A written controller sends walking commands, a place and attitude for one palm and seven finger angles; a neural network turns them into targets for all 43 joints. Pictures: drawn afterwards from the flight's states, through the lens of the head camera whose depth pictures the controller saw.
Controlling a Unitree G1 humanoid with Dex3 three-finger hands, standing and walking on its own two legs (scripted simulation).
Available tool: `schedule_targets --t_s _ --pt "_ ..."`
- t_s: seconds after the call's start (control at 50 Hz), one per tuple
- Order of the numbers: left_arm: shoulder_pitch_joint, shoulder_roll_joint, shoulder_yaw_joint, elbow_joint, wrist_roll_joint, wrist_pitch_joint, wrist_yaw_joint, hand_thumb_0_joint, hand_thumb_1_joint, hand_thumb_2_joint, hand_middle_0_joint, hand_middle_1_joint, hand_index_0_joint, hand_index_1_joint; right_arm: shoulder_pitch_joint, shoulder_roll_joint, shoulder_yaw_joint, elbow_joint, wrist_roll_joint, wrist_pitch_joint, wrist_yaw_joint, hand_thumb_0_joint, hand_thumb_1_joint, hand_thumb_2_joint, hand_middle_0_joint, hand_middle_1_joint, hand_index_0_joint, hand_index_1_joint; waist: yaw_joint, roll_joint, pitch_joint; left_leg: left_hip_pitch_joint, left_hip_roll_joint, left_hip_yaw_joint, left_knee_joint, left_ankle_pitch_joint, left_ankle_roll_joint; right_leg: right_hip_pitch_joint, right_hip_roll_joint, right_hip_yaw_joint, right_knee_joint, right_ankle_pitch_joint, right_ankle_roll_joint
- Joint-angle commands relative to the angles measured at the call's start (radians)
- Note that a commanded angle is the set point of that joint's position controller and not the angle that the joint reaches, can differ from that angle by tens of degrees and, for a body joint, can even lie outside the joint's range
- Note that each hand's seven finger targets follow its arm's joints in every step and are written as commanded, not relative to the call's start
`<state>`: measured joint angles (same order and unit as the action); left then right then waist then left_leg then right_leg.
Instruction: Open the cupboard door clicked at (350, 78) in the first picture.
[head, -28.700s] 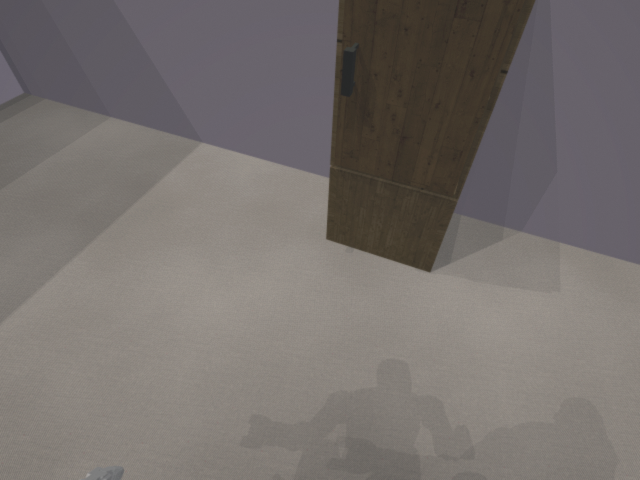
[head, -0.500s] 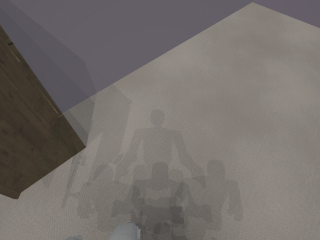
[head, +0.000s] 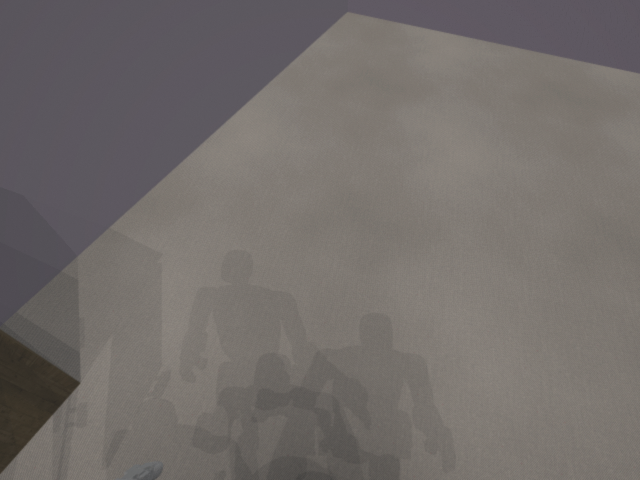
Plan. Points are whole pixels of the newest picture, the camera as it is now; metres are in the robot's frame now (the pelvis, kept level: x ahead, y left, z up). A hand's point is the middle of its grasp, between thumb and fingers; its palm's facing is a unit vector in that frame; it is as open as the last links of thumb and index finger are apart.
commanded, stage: walk to a spot facing it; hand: left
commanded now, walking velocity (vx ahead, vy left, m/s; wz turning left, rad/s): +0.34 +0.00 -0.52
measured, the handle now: out of the picture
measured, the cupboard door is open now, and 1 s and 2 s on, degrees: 42 42 42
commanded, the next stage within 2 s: turn to face it in 0.96 s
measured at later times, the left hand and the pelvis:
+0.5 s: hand (231, 367) +0.30 +0.17 -0.15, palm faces -0.22 -0.96 -0.18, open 7.4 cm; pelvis +0.19 -0.01 +0.02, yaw -16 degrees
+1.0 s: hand (320, 275) +0.48 +0.03 -0.16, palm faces -0.33 -0.92 -0.20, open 7.2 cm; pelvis +0.40 -0.14 +0.02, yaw -22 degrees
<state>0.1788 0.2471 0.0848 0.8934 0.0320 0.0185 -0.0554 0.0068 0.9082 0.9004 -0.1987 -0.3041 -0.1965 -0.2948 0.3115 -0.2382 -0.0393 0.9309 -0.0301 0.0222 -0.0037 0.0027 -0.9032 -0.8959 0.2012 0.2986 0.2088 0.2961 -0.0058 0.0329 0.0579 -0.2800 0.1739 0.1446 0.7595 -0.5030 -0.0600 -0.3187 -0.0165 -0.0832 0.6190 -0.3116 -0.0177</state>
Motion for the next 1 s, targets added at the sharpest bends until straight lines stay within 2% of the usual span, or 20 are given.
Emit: schedule_targets --t_s 0.0,0.04,0.08,0.18,0.24,0.26,0.28,0.3,0.32,0.36,0.44,0.54,0.58,0.62,0.64,0.66,0.68,0.72,0.78,0.98 --pt "0.196 0.211 0.049 0.009 -0.012 -0.038 0.057 0.0 0.9 0.9 -0.2 -0.3 -0.2 -0.3 -0.249 -0.12 -0.04 -0.162 0.009 -0.046 0.006 0.0 -0.9 -0.9 0.2 0.3 0.2 0.3 0.116 -0.242 0.001 -0.559 -0.04 -0.152 0.407 -0.015 0.009 0.351 -0.334 0.616 -0.417 -0.246 -0.243" --pt "0.107 0.151 0.029 -0.011 -0.008 -0.051 0.057 0.0 0.9 0.9 -0.2 -0.3 -0.2 -0.3 -0.198 -0.098 -0.04 -0.123 0.004 -0.042 0.013 0.0 -0.9 -0.9 0.2 0.3 0.2 0.3 0.047 -0.184 0.02 -0.431 -0.036 -0.134 0.318 0.106 -0.006 0.222 -0.264 0.427 -0.404 -0.054 -0.197" --pt "0.099 0.144 0.028 0.002 -0.005 -0.066 0.054 0.0 0.9 0.9 -0.2 -0.3 -0.2 -0.3 -0.165 -0.067 -0.036 -0.101 0.006 -0.044 0.018 0.0 -0.9 -0.9 0.2 0.3 0.2 0.3 0.024 -0.16 -0.014 -0.338 -0.06 -0.106 0.201 0.152 -0.008 0.215 -0.222 0.343 -0.382 0.107 -0.188" --pt "0.112 0.162 0.031 0.041 -0.006 -0.069 0.043 0.0 0.9 0.9 -0.2 -0.3 -0.2 -0.3 -0.188 -0.049 -0.032 -0.106 0.011 -0.064 0.022 0.0 -0.9 -0.9 0.2 0.3 0.2 0.3 0.024 -0.153 0.001 -0.193 -0.117 -0.067 -0.05 0.219 0.002 0.184 -0.193 0.322 -0.346 0.149 -0.171" --pt "0.047 0.145 0.032 0.034 -0.013 -0.063 0.042 0.0 0.9 0.9 -0.2 -0.3 -0.2 -0.3 -0.042 -0.089 -0.04 -0.053 0.01 -0.079 0.007 0.0 -0.9 -0.9 0.2 0.3 0.2 0.3 -0.064 -0.104 -0.006 0.105 -0.14 -0.056 -0.228 0.313 0.013 0.027 -0.136 0.276 -0.237 0.102 -0.125" --pt "0.044 0.098 0.024 0.028 -0.014 -0.062 0.041 0.0 0.9 0.9 -0.2 -0.3 -0.2 -0.3 0.09 -0.145 -0.053 -0.009 0.003 -0.089 -0.008 0.0 -0.9 -0.9 0.2 0.3 0.2 0.3 -0.116 0.032 -0.072 0.299 -0.078 -0.14 -0.298 0.234 0.039 -0.059 -0.065 0.236 -0.024 0.13 -0.092" --pt "0.103 0.031 0.01 0.022 -0.023 -0.059 0.033 0.0 0.9 0.9 -0.2 -0.3 -0.2 -0.3 0.227 -0.266 -0.083 0.016 -0.02 -0.095 -0.018 0.0 -0.9 -0.9 0.2 0.3 0.2 0.3 -0.148 0.334 -0.189 0.481 0.217 -0.521 -0.394 0.098 0.139 -0.251 0.079 0.091 0.336 -0.169 -0.031" --pt "0.059 0.039 0.006 -0.015 -0.021 -0.066 0.028 0.0 0.9 0.9 -0.2 -0.3 -0.2 -0.3 0.284 -0.272 -0.068 0.018 -0.021 -0.085 -0.028 0.0 -0.9 -0.9 0.2 0.3 0.2 0.3 -0.153 0.29 -0.187 0.457 0.335 -0.727 -0.524 0.009 0.223 -0.347 0.085 0.12 0.562 -0.285 -0.029" --pt "0.019 0.04 0.008 -0.017 -0.008 -0.07 0.028 0.0 0.9 0.9 -0.2 -0.3 -0.2 -0.3 0.203 -0.237 -0.06 0.004 -0.017 -0.084 -0.021 0.0 -0.9 -0.9 0.2 0.3 0.2 0.3 -0.118 0.174 -0.107 0.3 0.337 -0.689 -0.552 -0.1 0.232 -0.379 0.02 0.136 0.685 -0.233 -0.04" --pt "-0.014 0.029 0.013 -0.004 -0.001 -0.061 0.013 0.0 0.9 0.9 -0.2 -0.3 -0.2 -0.3 0.061 -0.132 -0.037 -0.03 -0.013 -0.089 -0.018 0.0 -0.9 -0.9 0.2 0.3 0.2 0.3 -0.044 0.15 0.037 0.084 0.253 -0.497 -0.599 -0.081 0.185 -0.387 -0.067 0.134 0.721 -0.043 -0.026" --pt "-0.001 -0.024 -0.002 0.003 0.0 -0.034 -0.005 0.0 0.9 0.9 -0.2 -0.3 -0.2 -0.3 0.065 -0.097 -0.028 0.007 -0.005 -0.111 -0.024 0.0 -0.9 -0.9 0.2 0.3 0.2 0.3 -0.006 0.108 -0.055 0.154 0.172 -0.168 -0.558 0.315 0.168 -0.325 -0.097 0.08 0.484 0.043 0.011" --pt "-0.113 -0.035 -0.009 -0.031 0.0 -0.033 -0.006 0.0 0.9 0.9 -0.2 -0.3 -0.2 -0.3 0.098 -0.102 -0.035 0.035 -0.01 -0.091 -0.008 0.0 -0.9 -0.9 0.2 0.3 0.2 0.3 -0.035 0.086 0.003 0.083 0.156 -0.032 -0.57 0.261 0.16 -0.159 -0.062 -0.021 0.124 0.079 0.012" --pt "-0.101 -0.017 -0.005 -0.029 0.001 -0.039 -0.002 0.0 0.9 0.9 -0.2 -0.3 -0.2 -0.3 0.093 -0.106 -0.037 0.041 -0.013 -0.083 -0.004 0.0 -0.9 -0.9 0.2 0.3 0.2 0.3 -0.018 0.074 -0.016 0.094 0.159 -0.012 -0.516 0.264 0.147 -0.067 -0.042 -0.039 0.048 0.085 0.003" --pt "0.005 0.018 0.004 0.011 0.003 -0.045 0.003 0.0 0.9 0.9 -0.2 -0.3 -0.2 -0.3 0.08 -0.11 -0.031 0.046 -0.008 -0.075 -0.002 0.0 -0.9 -0.9 0.2 0.3 0.2 0.3 0.042 0.03 -0.057 0.057 0.118 0.042 -0.347 0.383 0.111 0.138 0.008 -0.083 -0.038 0.099 -0.019" --pt "0.154 0.074 0.02 0.06 0.005 -0.058 0.013 0.0 0.9 0.9 -0.2 -0.3 -0.2 -0.3 0.065 -0.092 -0.025 0.041 0.001 -0.076 0.003 0.0 -0.9 -0.9 0.2 0.3 0.2 0.3 0.114 -0.07 -0.116 -0.069 0.058 0.105 -0.109 0.432 0.074 0.375 -0.033 0.0 -0.092 0.032 -0.062" --pt "0.319 0.205 0.056 0.106 0.007 -0.068 0.032 0.0 0.9 0.9 -0.2 -0.3 -0.2 -0.3 0.056 -0.017 -0.009 0.006 0.02 -0.082 0.012 0.0 -0.9 -0.9 0.2 0.3 0.2 0.3 0.178 -0.383 -0.222 -0.352 -0.081 0.157 0.248 0.114 0.028 0.625 -0.314 0.431 -0.225 -0.051 -0.173" --pt "0.35 0.24 0.058 0.118 -0.019 -0.064 0.047 0.0 0.9 0.9 -0.2 -0.3 -0.2 -0.3 -0.034 -0.039 -0.016 -0.029 0.02 -0.081 0.009 0.0 -0.9 -0.9 0.2 0.3 0.2 0.3 0.182 -0.331 -0.185 -0.464 -0.106 0.0 0.459 -0.129 0.032 0.581 -0.43 0.65 -0.36 0.064 -0.252" --pt "0.212 0.145 0.032 0.091 -0.019 -0.068 0.063 0.0 0.9 0.9 -0.2 -0.3 -0.2 -0.3 -0.074 -0.039 -0.026 -0.003 0.014 -0.084 -0.001 0.0 -0.9 -0.9 0.2 0.3 0.2 0.3 0.108 -0.24 -0.091 -0.491 -0.022 -0.125 0.528 0.052 0.03 0.42 -0.374 0.493 -0.341 0.192 -0.233" --pt "0.095 0.059 0.003 0.08 -0.013 -0.087 0.066 0.0 0.9 0.9 -0.2 -0.3 -0.2 -0.3 0.003 0.011 -0.02 0.064 0.003 -0.06 0.004 0.0 -0.9 -0.9 0.2 0.3 0.2 0.3 0.001 -0.156 -0.062 -0.308 -0.004 -0.105 0.326 0.148 0.012 0.223 -0.269 0.231 -0.368 0.347 -0.18" --pt "0.182 0.061 -0.009 0.177 -0.014 -0.107 0.064 0.0 0.9 0.9 -0.2 -0.3 -0.2 -0.3 -0.187 0.017 -0.018 0.017 0.01 -0.072 0.028 0.0 -0.9 -0.9 0.2 0.3 0.2 0.3 0.02 -0.126 0.014 -0.237 -0.088 -0.031 -0.11 0.296 0.047 0.331 -0.229 0.135 -0.332 0.564 -0.141"
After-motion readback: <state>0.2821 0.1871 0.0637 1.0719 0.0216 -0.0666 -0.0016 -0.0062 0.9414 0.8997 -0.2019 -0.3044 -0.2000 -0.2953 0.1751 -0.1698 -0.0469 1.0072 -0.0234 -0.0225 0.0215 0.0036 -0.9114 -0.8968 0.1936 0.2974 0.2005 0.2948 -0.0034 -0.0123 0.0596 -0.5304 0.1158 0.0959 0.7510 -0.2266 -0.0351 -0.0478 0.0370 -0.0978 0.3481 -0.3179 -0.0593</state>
